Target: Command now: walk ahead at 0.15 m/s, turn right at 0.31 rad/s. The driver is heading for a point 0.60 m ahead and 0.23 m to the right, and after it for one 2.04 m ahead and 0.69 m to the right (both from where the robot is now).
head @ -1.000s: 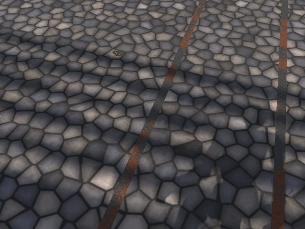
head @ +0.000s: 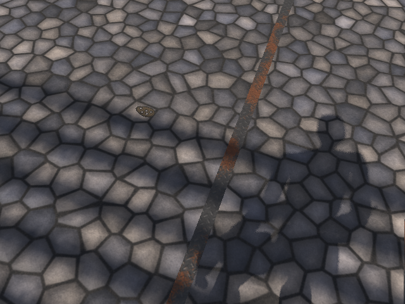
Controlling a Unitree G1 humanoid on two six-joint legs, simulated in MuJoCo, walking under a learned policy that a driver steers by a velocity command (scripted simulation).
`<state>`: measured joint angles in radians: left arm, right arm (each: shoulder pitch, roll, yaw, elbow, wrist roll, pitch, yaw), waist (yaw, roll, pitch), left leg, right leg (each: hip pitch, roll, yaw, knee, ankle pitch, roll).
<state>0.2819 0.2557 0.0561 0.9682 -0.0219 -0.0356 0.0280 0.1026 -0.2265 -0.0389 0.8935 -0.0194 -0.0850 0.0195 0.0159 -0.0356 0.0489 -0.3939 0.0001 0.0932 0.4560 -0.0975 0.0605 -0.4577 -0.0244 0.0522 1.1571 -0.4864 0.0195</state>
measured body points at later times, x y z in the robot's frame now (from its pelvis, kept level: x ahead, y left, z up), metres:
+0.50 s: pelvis +0.05 -0.05 +0.00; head +0.09 -0.09 +0.45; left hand +0.24 +0.20 -0.09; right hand +0.12 -0.36 -0.13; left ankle +0.07 +0.09 -0.67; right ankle +0.04 -0.14 -0.73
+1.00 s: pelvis +0.08 -0.03 +0.01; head +0.11 -0.02 +0.45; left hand +0.35 +0.15 -0.11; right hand +0.05 -0.32 -0.11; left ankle +0.14 +0.08 -0.73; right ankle +0.00 -0.13 -0.69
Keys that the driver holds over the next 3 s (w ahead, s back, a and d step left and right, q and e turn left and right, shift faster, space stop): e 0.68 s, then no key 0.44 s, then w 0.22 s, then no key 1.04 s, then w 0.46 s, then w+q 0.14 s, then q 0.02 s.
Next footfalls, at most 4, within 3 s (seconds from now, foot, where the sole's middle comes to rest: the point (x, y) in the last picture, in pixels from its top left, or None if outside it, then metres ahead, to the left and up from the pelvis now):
0.38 right None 0.08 -0.15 -0.77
0.88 left None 0.17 0.06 -0.77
1.18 right None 0.02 -0.16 -0.77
1.48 left None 0.25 0.01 -0.77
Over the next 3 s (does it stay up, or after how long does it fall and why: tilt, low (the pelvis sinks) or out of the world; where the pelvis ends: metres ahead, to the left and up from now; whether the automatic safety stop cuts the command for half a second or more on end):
stays up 0.31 -0.22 0.01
